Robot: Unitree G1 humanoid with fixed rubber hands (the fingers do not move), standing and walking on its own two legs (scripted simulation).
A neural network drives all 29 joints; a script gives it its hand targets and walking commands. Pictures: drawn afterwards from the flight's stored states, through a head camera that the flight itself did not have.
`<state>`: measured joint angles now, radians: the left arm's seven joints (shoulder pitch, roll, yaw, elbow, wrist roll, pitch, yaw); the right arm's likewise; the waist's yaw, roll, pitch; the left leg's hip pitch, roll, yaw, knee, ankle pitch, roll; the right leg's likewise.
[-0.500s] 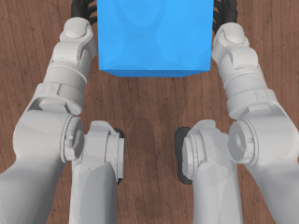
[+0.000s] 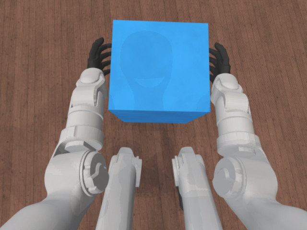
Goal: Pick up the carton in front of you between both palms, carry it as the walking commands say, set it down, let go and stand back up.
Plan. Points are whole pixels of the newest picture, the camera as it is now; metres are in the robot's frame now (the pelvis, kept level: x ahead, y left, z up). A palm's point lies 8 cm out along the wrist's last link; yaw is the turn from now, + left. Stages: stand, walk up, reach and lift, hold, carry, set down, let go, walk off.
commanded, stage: reach and lift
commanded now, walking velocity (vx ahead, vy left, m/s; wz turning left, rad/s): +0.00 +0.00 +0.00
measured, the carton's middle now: (157, 82) +0.50 +0.00 -0.13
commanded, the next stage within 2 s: none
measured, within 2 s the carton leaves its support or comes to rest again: neither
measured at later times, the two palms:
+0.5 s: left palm (67, 54) +0.46 +0.15 +0.09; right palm (257, 59) +0.45 -0.15 +0.09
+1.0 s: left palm out of the picture +0.42 +0.15 +0.25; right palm out of the picture +0.41 -0.15 +0.25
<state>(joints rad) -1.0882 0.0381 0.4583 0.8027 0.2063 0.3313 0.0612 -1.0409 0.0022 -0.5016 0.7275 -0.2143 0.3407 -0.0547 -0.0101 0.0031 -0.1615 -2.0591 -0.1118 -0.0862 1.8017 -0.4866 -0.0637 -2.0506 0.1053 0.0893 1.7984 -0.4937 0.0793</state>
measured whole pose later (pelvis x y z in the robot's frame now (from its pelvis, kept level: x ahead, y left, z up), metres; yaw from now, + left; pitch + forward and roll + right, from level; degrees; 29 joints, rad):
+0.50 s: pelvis +0.05 +0.00 +0.13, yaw +0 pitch +33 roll +0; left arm -0.71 -0.05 0.38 0.68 0.16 0.32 0.06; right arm -0.68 0.08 -0.40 0.63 -0.17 0.33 -0.06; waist -0.01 0.00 -0.24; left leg -1.48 -0.10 -0.11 1.39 -0.49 -0.05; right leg -1.48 0.10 0.11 1.39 -0.49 0.05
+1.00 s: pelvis +0.10 +0.00 +0.27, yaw +0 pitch +13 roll +0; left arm -0.33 -0.12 0.29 0.55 0.18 0.35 0.05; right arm -0.31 0.14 -0.30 0.52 -0.19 0.36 -0.04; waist 0.00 0.00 -0.17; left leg -0.65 -0.07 -0.14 0.75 -0.34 -0.02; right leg -0.64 0.06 0.14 0.75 -0.34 0.02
